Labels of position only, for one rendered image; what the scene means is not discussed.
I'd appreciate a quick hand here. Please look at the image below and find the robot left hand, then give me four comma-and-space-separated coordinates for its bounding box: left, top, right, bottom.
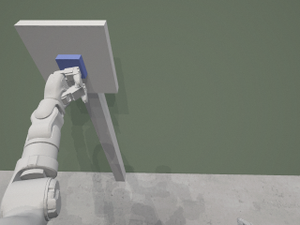
44, 67, 88, 109

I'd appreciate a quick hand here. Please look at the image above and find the robot left upper arm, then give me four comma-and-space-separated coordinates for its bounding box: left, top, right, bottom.
0, 177, 62, 225

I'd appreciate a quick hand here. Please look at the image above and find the left robot forearm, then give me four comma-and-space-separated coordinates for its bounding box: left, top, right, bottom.
0, 98, 66, 218

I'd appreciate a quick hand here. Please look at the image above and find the button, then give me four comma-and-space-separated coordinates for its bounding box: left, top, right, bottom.
55, 54, 87, 79

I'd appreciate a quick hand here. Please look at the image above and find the panel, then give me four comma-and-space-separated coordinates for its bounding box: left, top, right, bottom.
14, 20, 126, 182

